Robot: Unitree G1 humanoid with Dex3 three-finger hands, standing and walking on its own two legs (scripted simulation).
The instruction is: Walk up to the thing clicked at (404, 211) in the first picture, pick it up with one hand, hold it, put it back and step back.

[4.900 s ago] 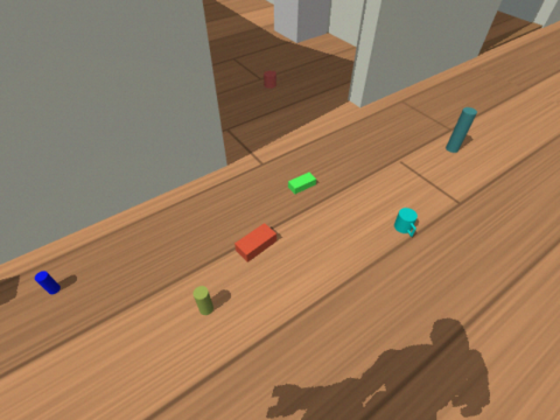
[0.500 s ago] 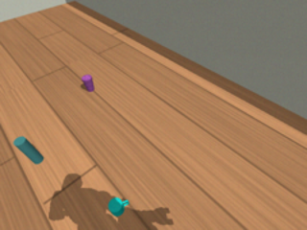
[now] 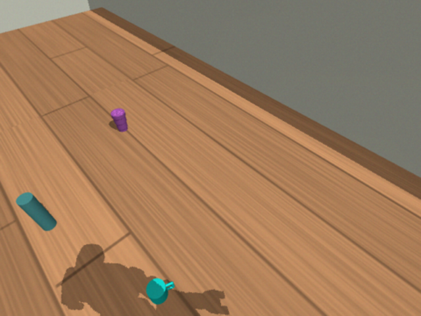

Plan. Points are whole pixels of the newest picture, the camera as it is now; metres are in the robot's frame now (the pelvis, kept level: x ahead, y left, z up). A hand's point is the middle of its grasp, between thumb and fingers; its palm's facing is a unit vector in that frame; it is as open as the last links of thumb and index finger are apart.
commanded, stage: walk up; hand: left
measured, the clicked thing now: (161, 289) +0.39 +0.23 -0.74
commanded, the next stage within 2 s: stand in 0.32 s
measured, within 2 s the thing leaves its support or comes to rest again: neither
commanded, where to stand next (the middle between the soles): +0.04 -0.02 m, yaw +4 degrees
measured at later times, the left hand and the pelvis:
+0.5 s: hand out of the picture +0.09 +0.26 -0.15, palm faces -0.01 -0.94 -0.33, open 7.4 cm; pelvis +0.00 +0.01 +0.00, yaw +0 degrees
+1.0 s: hand out of the picture +0.07 +0.26 -0.15, palm faces -0.02 -0.94 -0.33, open 7.4 cm; pelvis +0.00 +0.01 +0.00, yaw +1 degrees
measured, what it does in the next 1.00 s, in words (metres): stands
